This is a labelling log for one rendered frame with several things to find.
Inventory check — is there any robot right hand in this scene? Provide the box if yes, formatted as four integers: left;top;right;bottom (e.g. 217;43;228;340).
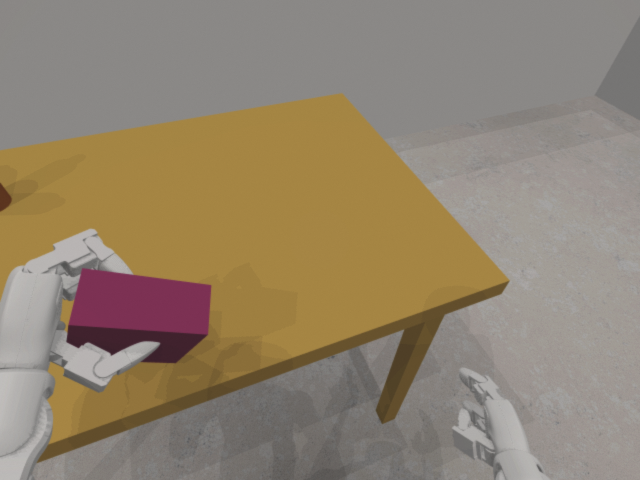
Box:
452;367;531;467

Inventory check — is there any table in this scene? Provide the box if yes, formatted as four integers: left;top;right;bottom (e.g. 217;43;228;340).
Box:
0;93;510;463

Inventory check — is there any right robot forearm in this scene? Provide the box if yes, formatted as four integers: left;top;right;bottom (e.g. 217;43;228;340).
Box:
493;450;550;480

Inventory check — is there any sponge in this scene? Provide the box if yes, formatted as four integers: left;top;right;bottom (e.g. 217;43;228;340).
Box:
67;268;211;363

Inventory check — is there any robot left hand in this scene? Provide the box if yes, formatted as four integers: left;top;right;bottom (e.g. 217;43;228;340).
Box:
0;229;160;393

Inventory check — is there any left robot forearm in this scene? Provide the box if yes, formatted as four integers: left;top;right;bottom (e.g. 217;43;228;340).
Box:
0;368;55;480

